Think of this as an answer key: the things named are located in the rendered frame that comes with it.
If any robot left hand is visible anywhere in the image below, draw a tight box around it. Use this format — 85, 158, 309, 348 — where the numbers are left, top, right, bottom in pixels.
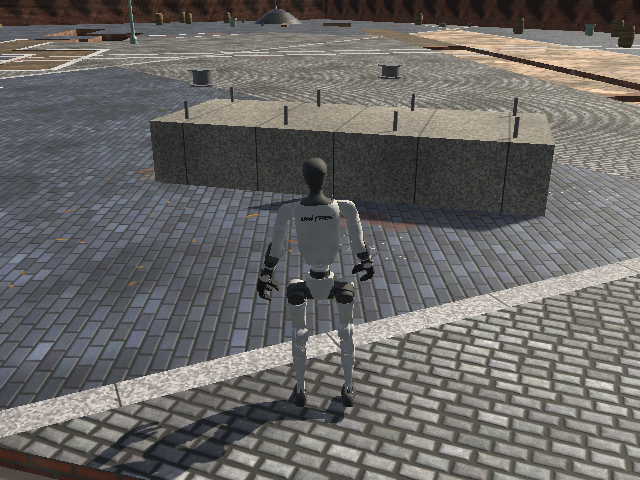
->
257, 278, 280, 301

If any left robot foot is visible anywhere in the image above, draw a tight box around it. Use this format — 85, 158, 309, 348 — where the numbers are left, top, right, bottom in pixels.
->
294, 382, 309, 407

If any robot foot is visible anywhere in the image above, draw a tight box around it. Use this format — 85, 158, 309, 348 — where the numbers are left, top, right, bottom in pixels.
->
294, 382, 309, 407
341, 383, 356, 407

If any robot right hand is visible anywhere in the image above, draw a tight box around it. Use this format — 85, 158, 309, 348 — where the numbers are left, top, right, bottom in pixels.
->
352, 264, 375, 282

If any robot right upper arm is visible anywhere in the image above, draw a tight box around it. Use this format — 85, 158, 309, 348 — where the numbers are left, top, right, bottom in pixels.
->
337, 200, 366, 254

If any right robot forearm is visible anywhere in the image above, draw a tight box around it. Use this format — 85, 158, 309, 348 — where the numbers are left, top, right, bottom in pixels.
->
356, 238, 373, 268

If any robot left upper arm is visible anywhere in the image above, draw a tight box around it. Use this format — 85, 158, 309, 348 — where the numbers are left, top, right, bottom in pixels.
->
269, 202, 296, 258

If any right robot foot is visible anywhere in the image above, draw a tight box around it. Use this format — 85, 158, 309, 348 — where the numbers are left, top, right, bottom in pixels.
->
341, 383, 356, 407

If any left robot forearm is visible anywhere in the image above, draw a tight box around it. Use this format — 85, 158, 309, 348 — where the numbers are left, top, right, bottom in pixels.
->
259, 242, 279, 282

